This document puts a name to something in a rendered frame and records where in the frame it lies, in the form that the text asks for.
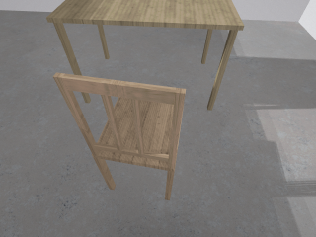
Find table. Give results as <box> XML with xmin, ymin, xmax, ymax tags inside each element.
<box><xmin>46</xmin><ymin>0</ymin><xmax>244</xmax><ymax>111</ymax></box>

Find chair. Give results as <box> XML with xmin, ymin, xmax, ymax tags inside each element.
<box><xmin>53</xmin><ymin>72</ymin><xmax>186</xmax><ymax>200</ymax></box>

